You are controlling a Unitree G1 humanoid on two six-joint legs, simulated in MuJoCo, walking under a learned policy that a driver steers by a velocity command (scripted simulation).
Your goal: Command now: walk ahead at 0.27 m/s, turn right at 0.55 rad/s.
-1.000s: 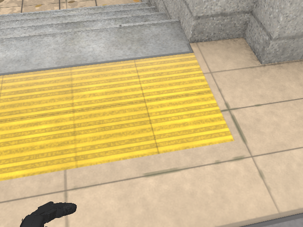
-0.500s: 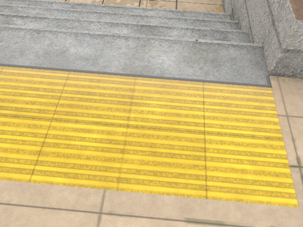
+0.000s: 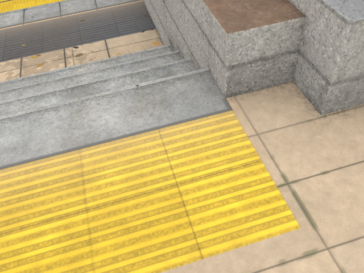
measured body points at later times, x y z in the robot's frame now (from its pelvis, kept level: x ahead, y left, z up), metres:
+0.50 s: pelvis +0.20 +0.06 -0.02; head +0.23 +0.07 +0.43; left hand +0.19 +0.32 -0.16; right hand +0.36 -0.20 -0.12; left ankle +0.25 +0.12 -0.74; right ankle +0.03 -0.07 -0.68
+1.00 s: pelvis +0.50 +0.09 -0.02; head +0.54 +0.10 +0.43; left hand +0.63 +0.37 -0.12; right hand +0.55 -0.18 -0.16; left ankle +0.27 +0.13 -0.68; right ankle +0.62 +0.05 -0.74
